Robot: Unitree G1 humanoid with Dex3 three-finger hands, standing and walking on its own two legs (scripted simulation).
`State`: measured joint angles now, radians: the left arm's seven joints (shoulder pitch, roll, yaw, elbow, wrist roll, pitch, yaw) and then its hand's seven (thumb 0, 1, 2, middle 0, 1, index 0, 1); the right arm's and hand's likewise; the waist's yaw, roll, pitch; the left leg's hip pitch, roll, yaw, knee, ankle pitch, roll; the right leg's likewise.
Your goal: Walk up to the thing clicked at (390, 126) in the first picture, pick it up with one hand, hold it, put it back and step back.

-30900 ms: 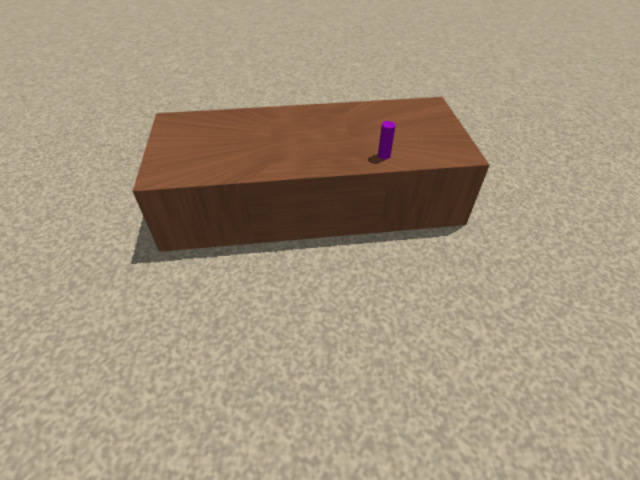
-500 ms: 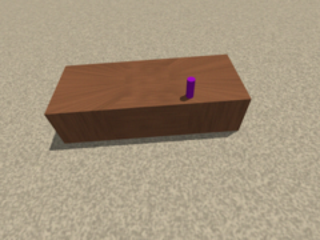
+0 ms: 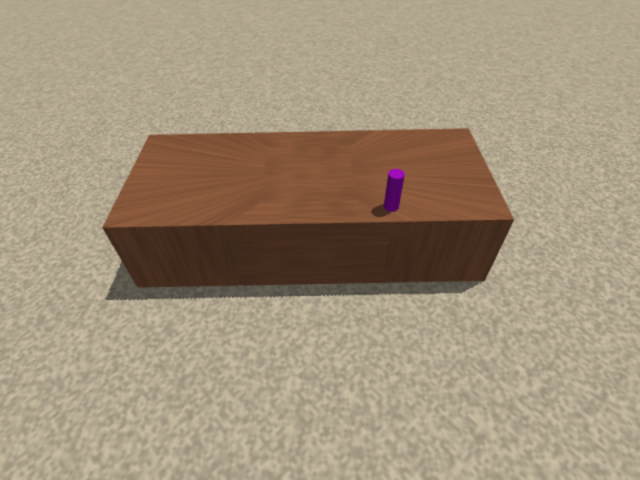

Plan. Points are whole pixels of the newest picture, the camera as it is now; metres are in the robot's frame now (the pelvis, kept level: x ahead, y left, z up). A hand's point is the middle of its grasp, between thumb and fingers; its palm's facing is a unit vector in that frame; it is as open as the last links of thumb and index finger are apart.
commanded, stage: step back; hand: right
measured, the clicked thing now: (393, 190) +1.06 -0.21 -0.37
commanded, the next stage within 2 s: stand in 0.44 s
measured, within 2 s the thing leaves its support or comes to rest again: neither
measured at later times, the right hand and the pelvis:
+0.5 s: hand out of the picture +0.15 -0.23 -0.13, palm faces +0.01 +0.94 -0.34, open 7.4 cm; pelvis +0.03 +0.02 +0.01, yaw -2 degrees
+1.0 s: hand out of the picture +0.07 -0.24 -0.14, palm faces +0.03 +0.94 -0.33, open 7.4 cm; pelvis +0.01 +0.02 +0.02, yaw -2 degrees
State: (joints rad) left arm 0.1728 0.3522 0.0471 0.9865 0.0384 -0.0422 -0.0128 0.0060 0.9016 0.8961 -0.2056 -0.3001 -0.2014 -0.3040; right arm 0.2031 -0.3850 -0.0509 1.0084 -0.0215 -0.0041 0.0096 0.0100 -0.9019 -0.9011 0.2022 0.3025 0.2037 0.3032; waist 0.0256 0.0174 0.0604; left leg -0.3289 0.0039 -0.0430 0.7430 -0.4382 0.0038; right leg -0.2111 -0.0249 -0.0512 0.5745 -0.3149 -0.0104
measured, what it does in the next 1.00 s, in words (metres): stands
